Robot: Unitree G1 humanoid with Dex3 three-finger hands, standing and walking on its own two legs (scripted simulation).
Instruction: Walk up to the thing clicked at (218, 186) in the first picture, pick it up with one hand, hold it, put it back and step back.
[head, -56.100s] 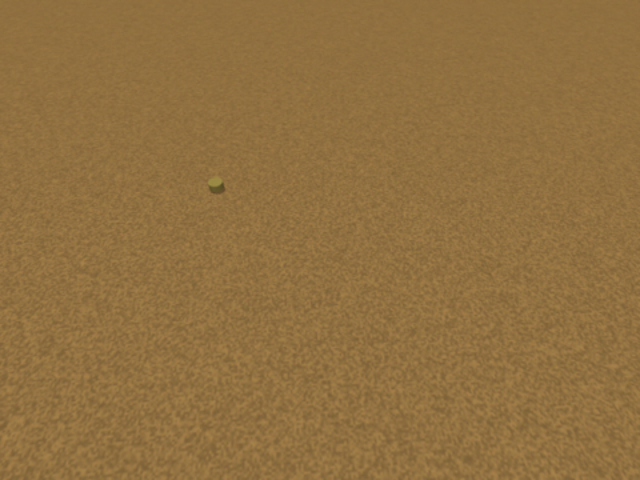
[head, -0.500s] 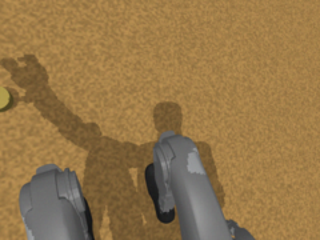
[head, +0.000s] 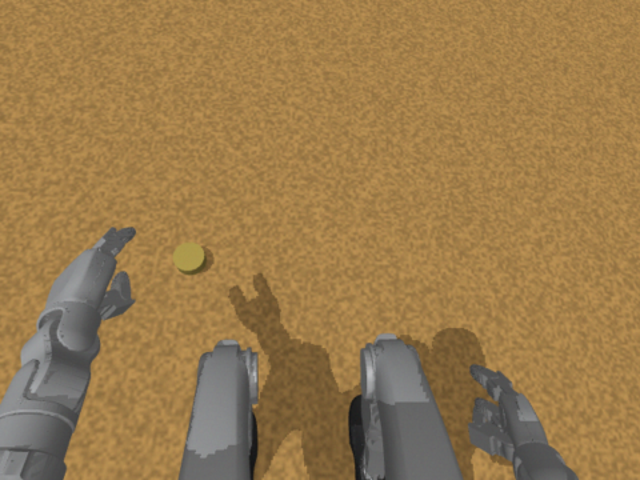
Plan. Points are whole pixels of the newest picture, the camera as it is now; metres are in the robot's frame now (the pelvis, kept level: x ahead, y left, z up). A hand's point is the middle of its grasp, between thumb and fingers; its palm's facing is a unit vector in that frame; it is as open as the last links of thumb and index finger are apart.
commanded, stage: home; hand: left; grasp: from above
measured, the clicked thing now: (190, 258) +0.54 +0.25 -0.48
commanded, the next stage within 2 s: none
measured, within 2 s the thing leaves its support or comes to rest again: neither
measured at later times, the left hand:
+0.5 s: hand (97, 355) +0.26 +0.18 +0.10, palm faces +0.10 -0.97 -0.24, open 7.4 cm
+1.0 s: hand (32, 418) +0.22 +0.18 +0.17, palm faces +0.13 -0.97 -0.19, open 7.4 cm
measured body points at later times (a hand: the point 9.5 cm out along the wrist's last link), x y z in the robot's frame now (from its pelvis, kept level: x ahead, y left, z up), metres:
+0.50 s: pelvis +0.05 -0.01 +0.18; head +0.11 +0.01 +0.62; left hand +0.25 +0.23 +0.12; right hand +0.20 -0.26 +0.10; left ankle +0.08 +0.11 -0.46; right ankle +0.10 -0.15 -0.46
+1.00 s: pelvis +0.07 -0.01 +0.22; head +0.09 +0.00 +0.67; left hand +0.21 +0.23 +0.19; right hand +0.27 -0.23 +0.17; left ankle +0.08 +0.11 -0.46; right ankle +0.10 -0.15 -0.46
